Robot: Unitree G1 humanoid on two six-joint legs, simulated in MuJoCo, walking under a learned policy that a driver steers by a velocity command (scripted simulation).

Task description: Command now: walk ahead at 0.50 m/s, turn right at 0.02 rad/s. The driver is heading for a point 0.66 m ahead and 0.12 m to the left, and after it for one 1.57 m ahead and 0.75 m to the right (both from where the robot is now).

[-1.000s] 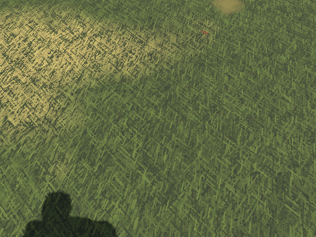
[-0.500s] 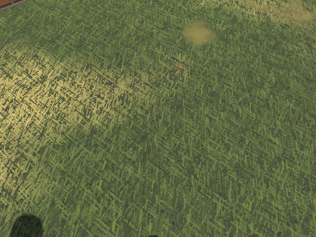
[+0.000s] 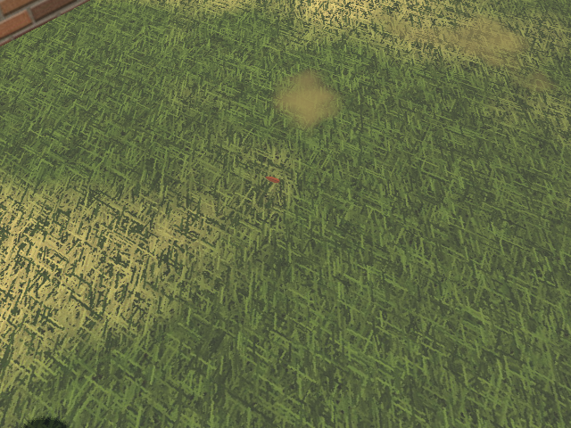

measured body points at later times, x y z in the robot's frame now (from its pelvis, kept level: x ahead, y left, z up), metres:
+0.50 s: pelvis +0.26 +0.01 +0.00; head +0.29 +0.01 +0.45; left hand +0.17 +0.25 -0.15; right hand +0.47 -0.20 -0.11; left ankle +0.38 +0.09 -0.72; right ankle +0.09 -0.08 -0.72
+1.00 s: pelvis +0.53 +0.05 +0.00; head +0.56 +0.06 +0.45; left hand +0.64 +0.33 -0.10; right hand +0.59 -0.22 -0.13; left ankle +0.38 +0.09 -0.73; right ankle +0.70 +0.00 -0.72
